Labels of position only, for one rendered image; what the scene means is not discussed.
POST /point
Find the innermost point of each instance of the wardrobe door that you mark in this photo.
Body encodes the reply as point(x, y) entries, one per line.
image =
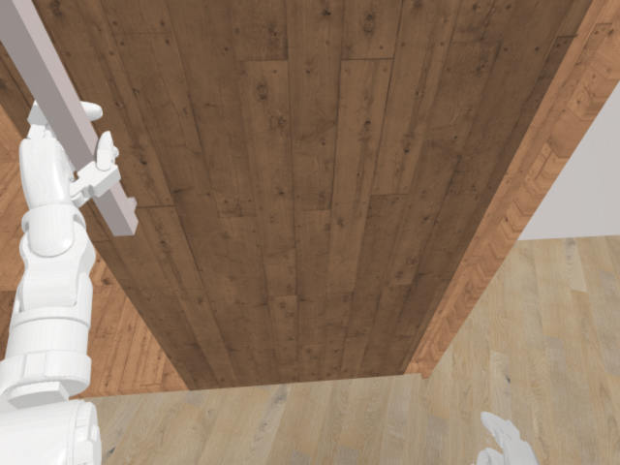
point(309, 174)
point(583, 48)

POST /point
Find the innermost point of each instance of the handle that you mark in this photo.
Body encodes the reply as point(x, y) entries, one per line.
point(24, 37)

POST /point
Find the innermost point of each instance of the robot left upper arm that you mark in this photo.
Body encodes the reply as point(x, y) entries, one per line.
point(63, 433)

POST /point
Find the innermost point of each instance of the robot left forearm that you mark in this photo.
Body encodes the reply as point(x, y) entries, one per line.
point(46, 359)

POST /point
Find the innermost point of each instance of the robot left hand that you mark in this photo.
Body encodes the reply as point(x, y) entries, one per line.
point(46, 169)

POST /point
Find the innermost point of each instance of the robot right hand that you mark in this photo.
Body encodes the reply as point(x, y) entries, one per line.
point(515, 451)

